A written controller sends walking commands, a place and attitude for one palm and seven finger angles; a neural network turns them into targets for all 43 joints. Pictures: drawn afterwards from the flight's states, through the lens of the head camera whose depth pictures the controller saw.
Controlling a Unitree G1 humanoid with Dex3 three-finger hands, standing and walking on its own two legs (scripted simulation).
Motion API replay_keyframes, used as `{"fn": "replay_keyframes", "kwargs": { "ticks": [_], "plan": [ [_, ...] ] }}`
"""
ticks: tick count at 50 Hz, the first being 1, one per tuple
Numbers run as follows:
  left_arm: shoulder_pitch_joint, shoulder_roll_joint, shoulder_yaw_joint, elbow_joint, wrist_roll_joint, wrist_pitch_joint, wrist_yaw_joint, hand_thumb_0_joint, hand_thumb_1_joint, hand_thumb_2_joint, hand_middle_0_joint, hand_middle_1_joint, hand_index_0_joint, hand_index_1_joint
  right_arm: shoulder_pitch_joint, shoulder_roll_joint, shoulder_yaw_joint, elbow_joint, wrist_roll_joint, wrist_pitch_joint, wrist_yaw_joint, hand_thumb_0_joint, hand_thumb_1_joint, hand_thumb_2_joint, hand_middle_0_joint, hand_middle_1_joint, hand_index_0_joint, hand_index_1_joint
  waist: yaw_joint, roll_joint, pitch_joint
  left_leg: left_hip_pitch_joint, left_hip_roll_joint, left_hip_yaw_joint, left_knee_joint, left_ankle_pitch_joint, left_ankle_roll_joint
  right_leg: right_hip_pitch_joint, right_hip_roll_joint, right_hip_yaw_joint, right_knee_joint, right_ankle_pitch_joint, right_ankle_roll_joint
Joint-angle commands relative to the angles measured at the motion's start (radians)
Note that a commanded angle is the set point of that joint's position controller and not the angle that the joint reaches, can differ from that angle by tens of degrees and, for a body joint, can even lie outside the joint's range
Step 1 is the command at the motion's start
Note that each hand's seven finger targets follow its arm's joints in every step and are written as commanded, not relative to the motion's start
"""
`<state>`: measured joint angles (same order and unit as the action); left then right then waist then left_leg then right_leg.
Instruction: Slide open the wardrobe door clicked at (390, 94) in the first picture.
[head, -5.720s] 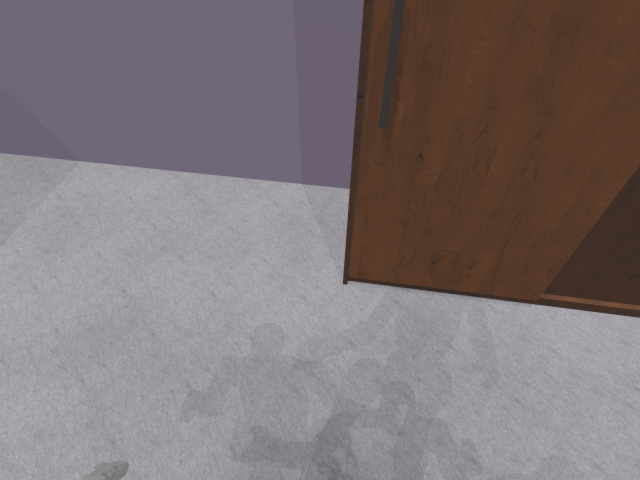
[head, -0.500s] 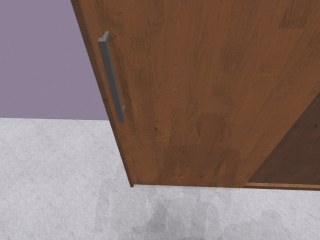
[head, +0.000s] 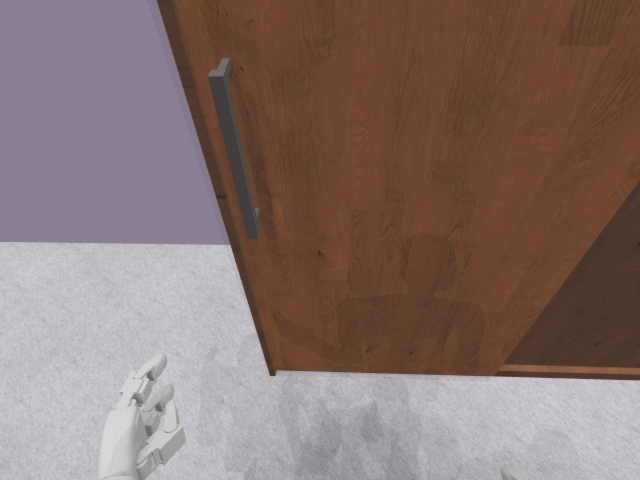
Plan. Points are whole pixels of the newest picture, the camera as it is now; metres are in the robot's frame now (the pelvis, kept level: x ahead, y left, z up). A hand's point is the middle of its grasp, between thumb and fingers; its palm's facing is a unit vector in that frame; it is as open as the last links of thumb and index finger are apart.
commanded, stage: raise the hand with hooked fingers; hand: left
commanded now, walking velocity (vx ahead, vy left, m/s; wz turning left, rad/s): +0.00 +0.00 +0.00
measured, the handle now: (241, 160) +0.53 +0.15 +0.12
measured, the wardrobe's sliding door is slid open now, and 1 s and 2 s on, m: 0.00 0.00 0.00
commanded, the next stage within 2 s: move the hooked fingers beside the handle in 1.92 s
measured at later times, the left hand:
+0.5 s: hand (151, 408) +0.20 +0.21 +0.02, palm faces +0.00 -1.00 -0.07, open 10.2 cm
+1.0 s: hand (100, 341) +0.25 +0.26 +0.08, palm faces +0.06 -1.00 -0.07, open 13.1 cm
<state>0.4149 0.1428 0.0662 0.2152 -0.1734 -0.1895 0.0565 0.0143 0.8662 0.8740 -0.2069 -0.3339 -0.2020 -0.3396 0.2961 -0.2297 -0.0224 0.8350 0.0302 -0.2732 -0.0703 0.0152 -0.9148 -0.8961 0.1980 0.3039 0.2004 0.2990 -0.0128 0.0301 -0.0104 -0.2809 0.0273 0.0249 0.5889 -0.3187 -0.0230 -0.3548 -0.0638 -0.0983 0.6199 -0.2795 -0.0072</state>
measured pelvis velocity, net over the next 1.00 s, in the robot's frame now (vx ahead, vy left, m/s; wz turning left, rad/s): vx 0.01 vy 0.02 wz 0.00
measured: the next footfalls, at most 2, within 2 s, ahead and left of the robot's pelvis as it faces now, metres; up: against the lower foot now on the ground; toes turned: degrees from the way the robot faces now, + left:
none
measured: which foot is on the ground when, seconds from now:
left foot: down 0.00-1.00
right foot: down 0.00-1.00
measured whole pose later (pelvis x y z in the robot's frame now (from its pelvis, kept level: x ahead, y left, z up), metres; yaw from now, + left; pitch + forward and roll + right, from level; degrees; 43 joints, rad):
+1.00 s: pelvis +0.01 +0.02 -0.01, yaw +0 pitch +3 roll -1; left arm 0.22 0.33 0.34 0.01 -0.33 -0.14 -0.35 -0.01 -0.28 0.40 -0.29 -1.06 -0.28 -1.06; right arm 0.25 -0.28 0.03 0.58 0.04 -0.29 -0.09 0.01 -0.90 -0.90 0.20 0.30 0.20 0.30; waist 0.03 0.03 -0.05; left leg -0.39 0.03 0.01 0.76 -0.42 0.00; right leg -0.43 -0.06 -0.10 0.71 -0.34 0.02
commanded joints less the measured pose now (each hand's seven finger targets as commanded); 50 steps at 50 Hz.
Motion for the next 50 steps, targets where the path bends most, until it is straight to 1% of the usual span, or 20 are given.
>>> {"fn": "replay_keyframes", "kwargs": {
  "ticks": [1, 2, 3, 4, 5, 7, 9, 13, 14, 17, 19, 22, 24, 25, 29, 38, 39, 46, 48, 50],
  "plan": [
    [0.178, 0.016, 0.062, -0.053, -0.047, -0.324, -0.181, 0.0, 0.667, 0.8, -0.217, -0.45, -0.217, -0.45, -0.151, -0.117, -0.064, -0.287, -0.019, -0.105, 0.045, 0.0, -0.9, -0.9, 0.2, 0.3, 0.2, 0.3, 0.068, -0.222, -0.027, -0.302, -0.053, 0.01, 0.098, -0.04, 0.008, -0.15, 0.034, 0.036, 0.032, -0.221, -0.002],
    [0.209, 0.013, 0.064, -0.048, -0.06, -0.399, -0.243, 0.0, 0.643, 0.79, -0.218, -0.465, -0.218, -0.465, -0.161, -0.12, -0.072, -0.309, -0.022, -0.098, 0.062, 0.0, -0.9, -0.9, 0.2, 0.3, 0.2, 0.3, 0.071, -0.226, -0.043, -0.351, -0.055, 0.013, 0.15, -0.033, 0.005, -0.166, 0.035, 0.041, 0.086, -0.179, -0.007],
    [0.222, 0.031, 0.073, -0.062, -0.065, -0.465, -0.309, 0.0, 0.62, 0.78, -0.22, -0.48, -0.22, -0.48, -0.176, -0.129, -0.079, -0.341, -0.023, -0.092, 0.079, 0.0, -0.9, -0.9, 0.2, 0.3, 0.2, 0.3, 0.067, -0.182, -0.064, -0.381, -0.059, 0.019, 0.203, -0.028, 0.004, -0.183, 0.032, 0.052, 0.131, -0.136, -0.015],
    [0.244, 0.086, 0.128, -0.027, -0.07, -0.477, -0.356, 0.0, 0.597, 0.77, -0.222, -0.495, -0.222, -0.495, -0.167, -0.137, -0.087, -0.369, -0.016, -0.078, 0.089, 0.0, -0.9, -0.9, 0.2, 0.3, 0.2, 0.3, 0.085, -0.143, -0.082, -0.404, -0.063, 0.024, 0.235, -0.016, 0.01, -0.181, 0.022, 0.078, 0.16, -0.111, -0.026],
    [0.205, 0.105, 0.129, -0.109, -0.083, -0.457, -0.383, 0.0, 0.573, 0.76, -0.223, -0.51, -0.223, -0.51, -0.193, -0.148, -0.084, -0.416, -0.009, -0.065, 0.086, 0.0, -0.9, -0.9, 0.2, 0.3, 0.2, 0.3, 0.09, -0.112, -0.131, -0.422, -0.071, 0.038, 0.249, -0.028, 0.019, -0.182, 0.016, 0.088, 0.173, -0.114, -0.022],
    [0.125, 0.127, 0.145, -0.226, -0.112, -0.369, -0.384, 0.0, 0.527, 0.74, -0.227, -0.54, -0.227, -0.54, -0.207, -0.146, -0.076, -0.489, 0.007, -0.036, 0.066, 0.0, -0.9, -0.9, 0.2, 0.3, 0.2, 0.3, 0.083, -0.097, -0.171, -0.434, -0.076, 0.046, 0.249, -0.062, 0.03, -0.177, 0.018, 0.1, 0.166, -0.164, -0.012],
    [0.015, 0.156, 0.163, -0.375, -0.124, -0.317, -0.341, 0.0, 0.48, 0.72, -0.23, -0.57, -0.23, -0.57, -0.186, -0.139, -0.066, -0.517, 0.005, -0.017, 0.044, 0.0, -0.9, -0.9, 0.2, 0.3, 0.2, 0.3, 0.063, -0.065, -0.198, -0.425, -0.064, 0.024, 0.254, -0.075, 0.035, -0.197, 0.031, 0.107, 0.176, -0.201, -0.008],
    [-0.07, 0.156, 0.125, -0.647, -0.06, -0.337, -0.242, 0.0, 0.387, 0.68, -0.237, -0.63, -0.237, -0.63, -0.105, -0.115, -0.051, -0.509, -0.009, -0.004, 0.026, 0.0, -0.9, -0.9, 0.2, 0.3, 0.2, 0.3, 0.018, 0.063, -0.289, -0.313, -0.033, -0.018, 0.272, 0.058, 0.042, -0.206, 0.051, 0.054, 0.241, 0.008, -0.015],
    [-0.111, 0.164, 0.102, -0.677, -0.053, -0.343, -0.243, 0.0, 0.363, 0.67, -0.238, -0.645, -0.238, -0.645, -0.092, -0.123, -0.038, -0.503, -0.02, -0.001, 0.023, 0.0, -0.9, -0.9, 0.2, 0.3, 0.2, 0.3, -0.004, 0.048, -0.276, -0.313, -0.027, -0.032, 0.286, 0.08, 0.046, -0.225, 0.061, 0.046, 0.258, 0.036, -0.016],
    [-0.111, 0.153, 0.081, -0.599, -0.053, -0.325, -0.278, 0.0, 0.293, 0.64, -0.243, -0.69, -0.243, -0.69, -0.089, -0.128, -0.028, -0.464, -0.011, -0.01, 0.013, 0.0, -0.9, -0.9, 0.2, 0.3, 0.2, 0.3, -0.034, 0.05, -0.231, -0.322, -0.02, -0.047, 0.284, 0.038, 0.041, -0.262, 0.062, 0.033, 0.232, -0.008, -0.011],
    [-0.116, 0.182, 0.1, -0.519, -0.069, -0.267, -0.32, 0.0, 0.247, 0.62, -0.247, -0.72, -0.247, -0.72, -0.104, -0.136, -0.016, -0.452, -0.004, -0.014, 0.004, 0.0, -0.9, -0.9, 0.2, 0.3, 0.2, 0.3, -0.028, 0.04, -0.191, -0.342, -0.021, -0.059, 0.258, -0.007, 0.038, -0.24, 0.068, 0.032, 0.207, -0.058, -0.014],
    [-0.085, 0.217, 0.165, -0.491, -0.096, -0.162, -0.352, 0.0, 0.177, 0.59, -0.252, -0.765, -0.252, -0.765, -0.121, -0.136, -0.011, -0.464, 0.01, -0.016, -0.008, 0.0, -0.9, -0.9, 0.2, 0.3, 0.2, 0.3, 0.006, 0.01, -0.255, -0.325, -0.026, -0.058, 0.209, -0.017, 0.036, -0.165, 0.059, 0.025, 0.169, -0.08, -0.007],
    [-0.066, 0.247, 0.223, -0.469, -0.122, -0.106, -0.354, 0.0, 0.13, 0.57, -0.255, -0.795, -0.255, -0.795, -0.145, -0.129, -0.002, -0.464, 0.012, -0.019, -0.012, 0.0, -0.9, -0.9, 0.2, 0.3, 0.2, 0.3, 0.039, 0.031, -0.257, -0.306, -0.028, -0.061, 0.181, 0.024, 0.032, -0.109, 0.06, 0.019, 0.158, -0.049, -0.014],
    [-0.065, 0.242, 0.231, -0.504, -0.13, -0.094, -0.35, 0.0, 0.107, 0.56, -0.257, -0.81, -0.257, -0.81, -0.14, -0.123, 0.0, -0.465, 0.012, -0.023, -0.012, 0.0, -0.9, -0.9, 0.2, 0.3, 0.2, 0.3, 0.042, 0.028, -0.285, -0.28, -0.026, -0.058, 0.17, 0.059, 0.031, -0.094, 0.057, 0.01, 0.156, -0.011, -0.011],
    [-0.071, 0.254, 0.275, -0.491, -0.151, -0.09, -0.321, 0.0, 0.013, 0.52, -0.263, -0.87, -0.263, -0.87, -0.143, -0.117, 0.005, -0.444, 0.003, -0.039, -0.008, 0.0, -0.9, -0.9, 0.2, 0.3, 0.2, 0.3, 0.052, -0.045, -0.233, -0.275, -0.022, -0.062, 0.137, 0.112, 0.027, -0.055, 0.064, 0.0, 0.137, 0.042, -0.009],
    [-0.184, 0.303, 0.297, -0.499, -0.154, -0.092, -0.365, 0.0, -0.197, 0.43, -0.278, -1.005, -0.278, -1.005, -0.098, -0.15, 0.002, -0.423, 0.013, -0.07, -0.011, 0.0, -0.9, -0.9, 0.2, 0.3, 0.2, 0.3, 0.032, 0.044, -0.219, -0.18, -0.024, -0.044, 0.085, 0.139, 0.026, -0.026, 0.057, 0.007, 0.078, 0.083, -0.007],
    [-0.207, 0.322, 0.311, -0.486, -0.157, -0.082, -0.368, 0.0, -0.22, 0.42, -0.28, -1.02, -0.28, -1.02, -0.1, -0.153, 0.006, -0.419, 0.011, -0.07, -0.014, 0.0, -0.9, -0.9, 0.2, 0.3, 0.2, 0.3, 0.032, 0.021, -0.193, -0.18, -0.023, -0.046, 0.081, 0.144, 0.029, -0.016, 0.061, 0.009, 0.069, 0.092, -0.01],
    [-0.316, 0.377, 0.377, -0.425, -0.183, -0.034, -0.399, 0.0, -0.383, 0.35, -0.292, -1.125, -0.292, -1.125, -0.1, -0.161, 0.014, -0.407, 0.016, -0.067, -0.028, 0.0, -0.9, -0.9, 0.2, 0.3, 0.2, 0.3, 0.044, 0.03, -0.204, -0.104, -0.026, -0.039, 0.031, 0.196, 0.029, 0.065, 0.061, 0.012, 0.021, 0.168, -0.01],
    [-0.361, 0.376, 0.368, -0.407, -0.183, -0.012, -0.414, 0.0, -0.43, 0.33, -0.295, -1.155, -0.295, -1.155, -0.107, -0.16, 0.019, -0.405, 0.021, -0.065, -0.03, 0.0, -0.9, -0.9, 0.2, 0.3, 0.2, 0.3, 0.044, 0.071, -0.181, -0.08, -0.026, -0.037, 0.015, 0.203, 0.027, 0.066, 0.062, 0.01, 0.007, 0.178, -0.012],
    [-0.403, 0.402, 0.389, -0.391, -0.189, 0.011, -0.434, 0.0, -0.477, 0.31, -0.298, -1.185, -0.298, -1.185, -0.109, -0.164, 0.021, -0.405, 0.019, -0.061, -0.034, 0.0, -0.9, -0.9, 0.2, 0.3, 0.2, 0.3, 0.047, 0.037, -0.198, -0.059, -0.025, -0.036, 0.005, 0.238, 0.031, 0.106, 0.063, 0.013, -0.005, 0.222, -0.012]
  ]
}}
